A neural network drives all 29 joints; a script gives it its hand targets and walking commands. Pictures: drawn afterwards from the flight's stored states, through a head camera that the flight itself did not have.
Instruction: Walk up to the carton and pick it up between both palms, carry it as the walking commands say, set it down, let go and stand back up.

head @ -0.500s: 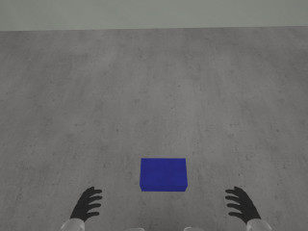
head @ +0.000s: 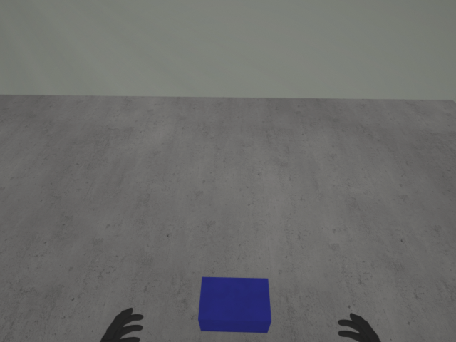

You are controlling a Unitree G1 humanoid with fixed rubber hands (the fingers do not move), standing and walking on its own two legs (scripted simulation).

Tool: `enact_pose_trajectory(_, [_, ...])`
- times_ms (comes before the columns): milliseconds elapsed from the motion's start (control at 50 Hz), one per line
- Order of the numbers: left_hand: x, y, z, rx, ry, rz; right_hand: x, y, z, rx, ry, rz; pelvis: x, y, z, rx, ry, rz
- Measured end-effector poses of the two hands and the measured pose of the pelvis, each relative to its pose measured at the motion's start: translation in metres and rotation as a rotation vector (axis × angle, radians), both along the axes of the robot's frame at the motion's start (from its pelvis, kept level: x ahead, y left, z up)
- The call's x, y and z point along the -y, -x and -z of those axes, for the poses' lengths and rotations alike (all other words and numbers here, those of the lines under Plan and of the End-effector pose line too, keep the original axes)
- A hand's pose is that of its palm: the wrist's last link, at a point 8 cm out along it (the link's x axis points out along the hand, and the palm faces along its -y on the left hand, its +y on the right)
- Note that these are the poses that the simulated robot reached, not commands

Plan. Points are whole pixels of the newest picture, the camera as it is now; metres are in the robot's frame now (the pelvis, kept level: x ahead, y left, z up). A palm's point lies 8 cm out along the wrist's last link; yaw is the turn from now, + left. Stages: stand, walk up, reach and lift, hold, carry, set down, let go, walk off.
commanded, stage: stand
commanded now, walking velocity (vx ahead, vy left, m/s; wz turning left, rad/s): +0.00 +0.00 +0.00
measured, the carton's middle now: (234, 304) +0.43 +0.00 -0.70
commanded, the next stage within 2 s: none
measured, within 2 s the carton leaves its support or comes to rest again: neither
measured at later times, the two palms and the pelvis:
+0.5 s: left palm out of the picture +0.07 +0.29 -0.09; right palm out of the picture +0.05 -0.28 -0.09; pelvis -0.03 +0.00 +0.01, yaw +0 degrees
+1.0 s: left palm out of the picture -0.01 +0.30 -0.11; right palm out of the picture -0.02 -0.29 -0.11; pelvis -0.07 +0.01 +0.00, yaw -1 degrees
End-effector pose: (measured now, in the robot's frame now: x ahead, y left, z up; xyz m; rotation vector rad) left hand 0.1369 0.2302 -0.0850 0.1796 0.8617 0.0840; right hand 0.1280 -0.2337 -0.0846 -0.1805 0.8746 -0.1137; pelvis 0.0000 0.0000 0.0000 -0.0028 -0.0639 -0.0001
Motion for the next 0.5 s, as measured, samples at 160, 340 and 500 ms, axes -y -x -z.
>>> enact_pose_trajectory(160, [-0.047, 0.008, -0.006, 0.027, -0.122, -0.071, 0.045, 0.006, -0.004, 0.037, 0.113, 0.064, 0.0, -0.013, 0.001, -0.026, 0.0, 0.008])
enact_pose_trajectory(340, [-0.062, 0.029, -0.008, 0.031, -0.161, -0.089, 0.052, 0.029, -0.005, 0.028, 0.138, 0.076, 0.0, 0.0, -0.002, -0.008, 0.0, 0.004])
enact_pose_trajectory(500, [-0.056, 0.071, 0.004, -0.056, -0.137, -0.069, 0.044, 0.075, 0.006, -0.06, 0.125, 0.06, -0.004, 0.03, -0.005, 0.007, 0.001, 0.005])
